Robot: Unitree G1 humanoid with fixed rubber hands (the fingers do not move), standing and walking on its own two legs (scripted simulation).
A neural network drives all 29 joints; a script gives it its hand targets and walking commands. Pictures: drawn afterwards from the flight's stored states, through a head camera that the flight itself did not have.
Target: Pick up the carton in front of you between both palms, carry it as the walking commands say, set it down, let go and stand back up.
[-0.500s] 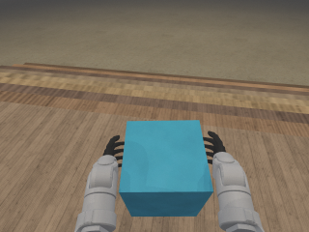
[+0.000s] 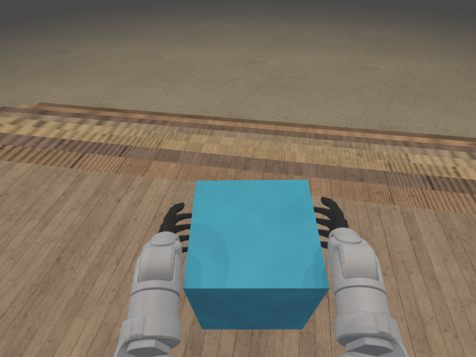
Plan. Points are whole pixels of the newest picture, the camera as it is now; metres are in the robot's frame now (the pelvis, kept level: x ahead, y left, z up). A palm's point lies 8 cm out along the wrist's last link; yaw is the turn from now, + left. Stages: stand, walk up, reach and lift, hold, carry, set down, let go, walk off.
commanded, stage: hold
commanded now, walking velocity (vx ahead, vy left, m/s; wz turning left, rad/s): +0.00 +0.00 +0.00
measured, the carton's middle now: (251, 258) +0.30 +0.00 -0.03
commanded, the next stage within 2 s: carry in 0.94 s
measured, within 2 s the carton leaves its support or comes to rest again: neither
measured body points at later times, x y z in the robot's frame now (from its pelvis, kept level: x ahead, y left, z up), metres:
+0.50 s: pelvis +0.01 +0.00 +0.00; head -0.04 +0.00 +0.45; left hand +0.31 +0.15 +0.04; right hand +0.31 -0.15 +0.05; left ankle +0.02 +0.13 -0.75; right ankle +0.02 -0.13 -0.75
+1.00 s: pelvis +0.01 +0.00 +0.00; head -0.04 +0.00 +0.45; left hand +0.31 +0.15 +0.04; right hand +0.31 -0.15 +0.05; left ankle +0.02 +0.13 -0.74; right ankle +0.02 -0.14 -0.74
